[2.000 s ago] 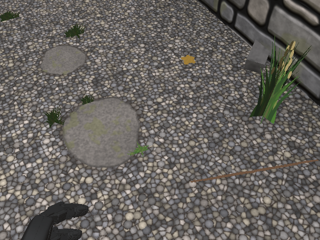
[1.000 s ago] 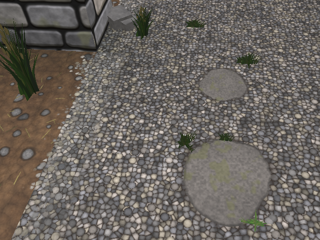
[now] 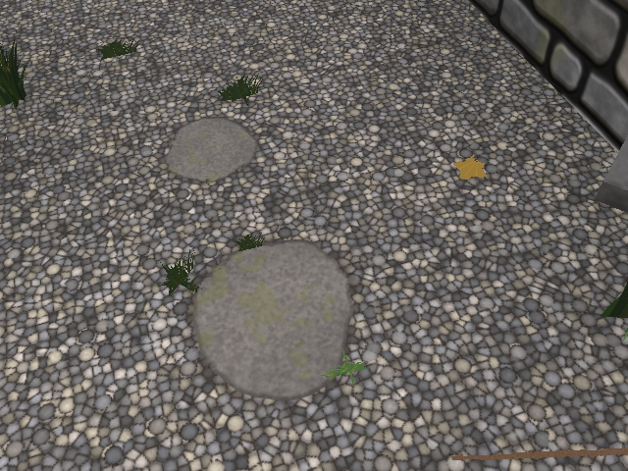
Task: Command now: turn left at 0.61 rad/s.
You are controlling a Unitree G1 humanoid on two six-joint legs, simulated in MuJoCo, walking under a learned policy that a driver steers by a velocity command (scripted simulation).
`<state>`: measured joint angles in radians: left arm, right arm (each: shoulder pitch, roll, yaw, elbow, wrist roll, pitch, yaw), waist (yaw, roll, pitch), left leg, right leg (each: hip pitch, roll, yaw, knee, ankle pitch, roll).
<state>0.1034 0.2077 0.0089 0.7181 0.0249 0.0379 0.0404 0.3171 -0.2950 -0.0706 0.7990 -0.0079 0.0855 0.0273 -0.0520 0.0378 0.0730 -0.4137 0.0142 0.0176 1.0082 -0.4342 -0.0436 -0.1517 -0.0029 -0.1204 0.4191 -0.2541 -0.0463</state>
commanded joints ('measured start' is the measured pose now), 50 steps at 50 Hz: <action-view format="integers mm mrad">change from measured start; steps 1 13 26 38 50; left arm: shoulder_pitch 38 -150 -127 351 268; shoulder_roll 163 206 185 236 246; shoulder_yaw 52 68 60 70 90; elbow -35 -153 -67 14 56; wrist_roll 7 17 18 0 -24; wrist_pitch -14 -36 -56 -77 -126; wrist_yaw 6 -61 -90 -84 -51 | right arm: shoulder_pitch -79 72 163 99 -316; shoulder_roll -58 -206 -159 -208 -61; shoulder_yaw -14 -55 -23 -8 91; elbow -108 -135 -64 21 -251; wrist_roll -4 1 2 -48 -57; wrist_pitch -7 -37 -153 -171 -164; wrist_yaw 15 -1 -13 -56 11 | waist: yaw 71 -40 -48 252 48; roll -170 111 74 88 -37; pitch -46 41 34 -244 94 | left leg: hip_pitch -78 332 455 417 -185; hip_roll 29 299 152 194 84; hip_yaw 17 -682 -364 63 -25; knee -79 -897 -937 -203 -117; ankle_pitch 7 -550 -3 1541 305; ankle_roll -2 347 271 141 -10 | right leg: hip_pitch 85 -712 -704 103 -298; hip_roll -289 -51 -73 149 -8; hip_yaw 117 169 100 -32 505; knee -107 715 372 225 -335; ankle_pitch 331 -215 225 3 15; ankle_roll -161 61 110 -159 -269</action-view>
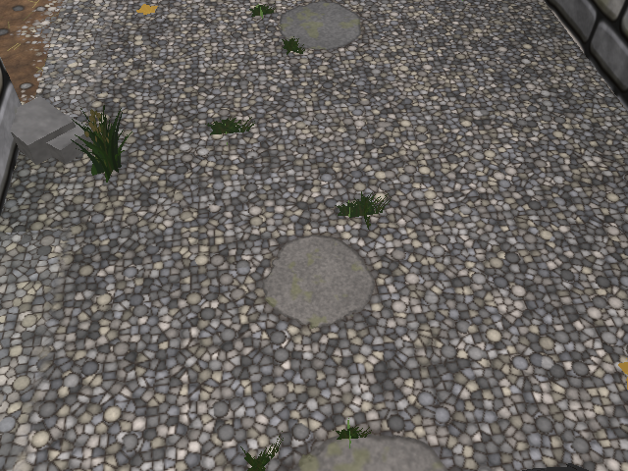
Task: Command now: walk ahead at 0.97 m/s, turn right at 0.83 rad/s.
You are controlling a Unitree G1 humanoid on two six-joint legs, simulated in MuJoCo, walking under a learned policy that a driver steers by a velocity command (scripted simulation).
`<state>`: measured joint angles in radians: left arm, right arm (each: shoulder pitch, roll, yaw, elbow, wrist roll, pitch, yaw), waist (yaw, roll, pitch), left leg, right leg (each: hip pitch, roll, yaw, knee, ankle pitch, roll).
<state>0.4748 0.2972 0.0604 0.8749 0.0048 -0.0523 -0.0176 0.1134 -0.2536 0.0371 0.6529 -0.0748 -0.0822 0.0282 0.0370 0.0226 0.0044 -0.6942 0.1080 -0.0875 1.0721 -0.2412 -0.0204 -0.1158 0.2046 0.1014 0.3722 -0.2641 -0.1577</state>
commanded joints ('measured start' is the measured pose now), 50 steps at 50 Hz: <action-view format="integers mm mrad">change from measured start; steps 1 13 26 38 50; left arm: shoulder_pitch -102 -133 -540 -177 -124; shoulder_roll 164 117 50 63 190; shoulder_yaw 44 2 -70 -9 16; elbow -101 -124 -313 -104 -47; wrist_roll -7 12 34 28 16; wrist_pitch -37 -31 -5 -62 -59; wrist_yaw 6 8 -73 9 56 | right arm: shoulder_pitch -152 225 325 283 85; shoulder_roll -86 -200 -201 -77 -114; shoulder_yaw -10 -115 -97 -82 -75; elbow -117 9 219 182 77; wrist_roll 20 17 68 56 63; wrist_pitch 2 -10 -58 45 56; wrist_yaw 17 -37 -4 11 57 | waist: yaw -23 -137 -29 -52 -167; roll -37 125 19 -84 -112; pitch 158 -226 135 15 -2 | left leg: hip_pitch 169 949 502 49 323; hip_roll -24 269 102 36 -178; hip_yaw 91 -606 111 8 310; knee -298 -785 -1086 221 -348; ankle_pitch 209 -492 514 9 293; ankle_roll -36 205 162 102 201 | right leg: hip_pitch -353 -650 -333 -18 185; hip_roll -193 -190 -221 -483 -413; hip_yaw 258 24 -179 108 -392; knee -287 1042 292 -195 18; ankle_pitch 98 -29 292 -5 1324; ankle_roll -128 37 42 16 148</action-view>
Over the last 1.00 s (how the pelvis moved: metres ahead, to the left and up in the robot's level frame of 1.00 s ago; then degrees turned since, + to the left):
0.49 0.15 -0.01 6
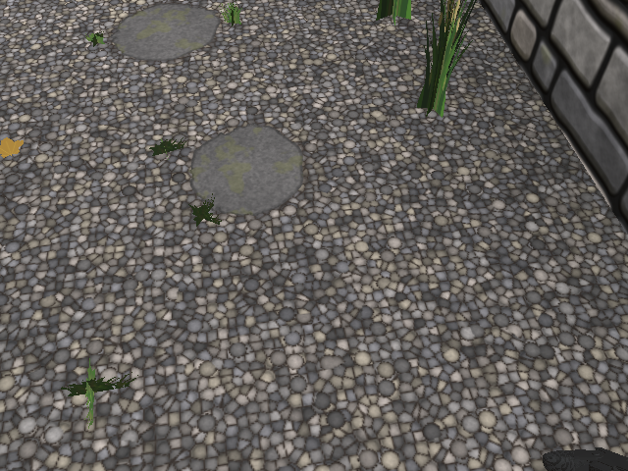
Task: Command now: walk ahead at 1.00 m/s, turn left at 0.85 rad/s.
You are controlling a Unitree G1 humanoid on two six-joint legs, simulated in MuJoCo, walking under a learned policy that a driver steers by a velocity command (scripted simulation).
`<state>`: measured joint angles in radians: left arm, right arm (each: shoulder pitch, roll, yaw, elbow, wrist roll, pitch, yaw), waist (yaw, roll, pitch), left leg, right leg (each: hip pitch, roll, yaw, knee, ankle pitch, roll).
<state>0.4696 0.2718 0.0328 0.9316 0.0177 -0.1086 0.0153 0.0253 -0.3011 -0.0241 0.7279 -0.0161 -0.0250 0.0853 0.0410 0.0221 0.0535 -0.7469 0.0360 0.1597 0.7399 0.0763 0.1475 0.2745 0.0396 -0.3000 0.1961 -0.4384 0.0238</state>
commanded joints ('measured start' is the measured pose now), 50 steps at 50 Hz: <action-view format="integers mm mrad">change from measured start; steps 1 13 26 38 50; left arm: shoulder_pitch -161 -404 -3 -54 -60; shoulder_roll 246 77 361 131 149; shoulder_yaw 54 -32 69 27 24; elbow -120 -355 -275 -115 -141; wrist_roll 12 52 59 -1 -34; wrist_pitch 18 53 20 -23 18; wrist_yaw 29 -21 21 -30 -15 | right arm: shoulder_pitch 344 325 446 -67 327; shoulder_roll -108 -166 1 -56 -165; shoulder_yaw -33 -79 -34 22 -47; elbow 46 50 -48 -173 -6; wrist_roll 5 13 41 -28 -38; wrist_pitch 2 -54 -76 -29 -48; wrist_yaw -10 -82 -68 -6 -85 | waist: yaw -262 -21 7 -34 -154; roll -132 -102 -518 -75 34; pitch -136 56 -460 65 -243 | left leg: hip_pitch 551 347 105 50 990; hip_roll -134 -21 -222 -12 336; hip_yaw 42 -566 -341 -210 -735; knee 1 -589 656 97 -438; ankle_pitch -97 -209 -565 -122 -642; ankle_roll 56 205 -40 -78 51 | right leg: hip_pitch -231 -864 132 -467 -1021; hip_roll -269 -179 -493 -226 -98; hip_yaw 25 330 1229 372 386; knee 413 848 59 -158 1198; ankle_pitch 1573 195 -299 345 156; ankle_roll -41 61 -174 -163 -140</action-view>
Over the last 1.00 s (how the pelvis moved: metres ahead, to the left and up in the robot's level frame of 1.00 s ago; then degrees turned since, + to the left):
0.94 -0.13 -0.03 -2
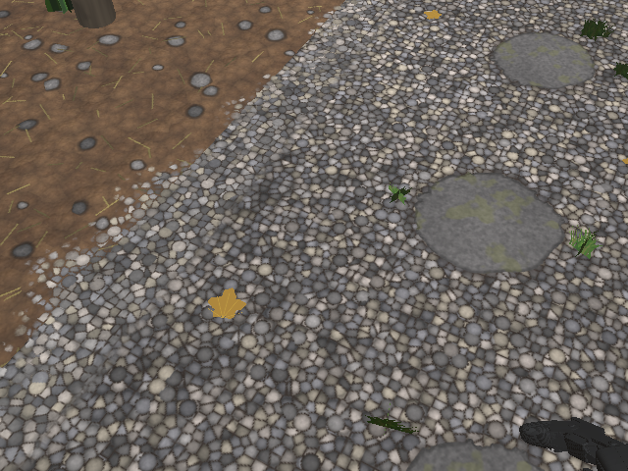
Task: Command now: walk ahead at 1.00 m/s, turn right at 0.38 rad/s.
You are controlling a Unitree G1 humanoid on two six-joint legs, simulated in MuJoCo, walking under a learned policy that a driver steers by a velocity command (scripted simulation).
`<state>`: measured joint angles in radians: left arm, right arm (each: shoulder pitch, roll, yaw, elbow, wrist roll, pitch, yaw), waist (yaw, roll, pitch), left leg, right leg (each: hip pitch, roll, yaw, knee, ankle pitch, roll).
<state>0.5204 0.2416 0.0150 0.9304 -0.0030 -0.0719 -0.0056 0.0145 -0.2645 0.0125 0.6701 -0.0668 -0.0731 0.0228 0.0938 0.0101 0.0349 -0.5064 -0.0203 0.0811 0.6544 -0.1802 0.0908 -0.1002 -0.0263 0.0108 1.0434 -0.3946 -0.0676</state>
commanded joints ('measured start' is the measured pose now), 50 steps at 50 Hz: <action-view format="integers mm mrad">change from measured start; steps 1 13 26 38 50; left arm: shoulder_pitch -130 -325 -257 -171 -226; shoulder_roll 140 19 96 4 32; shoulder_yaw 31 -2 14 0 3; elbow -137 -170 -79 -9 109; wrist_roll -7 38 23 6 11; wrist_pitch -17 12 3 68 64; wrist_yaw -3 -62 12 12 34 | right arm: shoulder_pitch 299 333 401 213 270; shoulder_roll -161 -128 -14 -116 -21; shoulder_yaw -78 -54 -25 -39 -32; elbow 68 197 210 242 340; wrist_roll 17 79 44 43 59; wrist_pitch -10 -81 75 67 52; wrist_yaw -18 -25 -43 -65 -63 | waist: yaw -171 -54 -140 -21 -85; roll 28 52 -25 162 2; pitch -110 41 -135 -6 -10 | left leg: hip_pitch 602 309 219 222 289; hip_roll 358 162 50 250 123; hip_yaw -529 106 -120 -331 -206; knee -390 -427 404 -375 -365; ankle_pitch -231 810 -231 -66 11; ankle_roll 99 9 -103 3 -31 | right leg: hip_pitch -625 -226 -185 -224 -90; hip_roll -64 78 -193 36 -39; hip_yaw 64 -154 122 34 78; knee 291 -441 -724 -659 -720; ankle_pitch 154 619 1137 62 254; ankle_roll -42 -5 -212 11 36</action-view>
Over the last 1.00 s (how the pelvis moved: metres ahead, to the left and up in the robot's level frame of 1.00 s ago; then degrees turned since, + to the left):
0.86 0.26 0.00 35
